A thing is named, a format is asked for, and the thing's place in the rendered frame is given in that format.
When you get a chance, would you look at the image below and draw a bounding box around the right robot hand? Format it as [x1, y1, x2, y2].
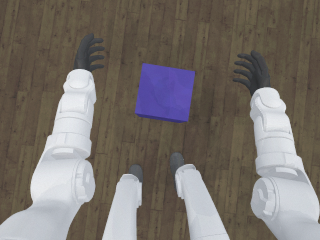
[233, 50, 271, 97]

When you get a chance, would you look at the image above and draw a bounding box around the robot left upper arm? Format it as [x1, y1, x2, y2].
[0, 158, 96, 240]

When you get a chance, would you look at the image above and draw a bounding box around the right robot thigh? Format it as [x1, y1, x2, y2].
[175, 168, 230, 240]

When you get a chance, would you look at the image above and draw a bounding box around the robot right shin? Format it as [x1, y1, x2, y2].
[175, 164, 201, 176]

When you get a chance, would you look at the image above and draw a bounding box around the right robot forearm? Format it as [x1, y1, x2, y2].
[250, 87, 320, 219]

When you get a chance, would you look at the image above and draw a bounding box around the left robot hand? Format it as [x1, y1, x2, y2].
[73, 33, 105, 72]

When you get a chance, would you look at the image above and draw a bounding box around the left robot forearm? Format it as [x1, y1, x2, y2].
[30, 69, 97, 201]

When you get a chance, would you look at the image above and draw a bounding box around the carton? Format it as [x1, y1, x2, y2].
[135, 63, 195, 123]

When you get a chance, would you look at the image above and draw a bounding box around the robot right upper arm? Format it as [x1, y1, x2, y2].
[250, 176, 320, 240]

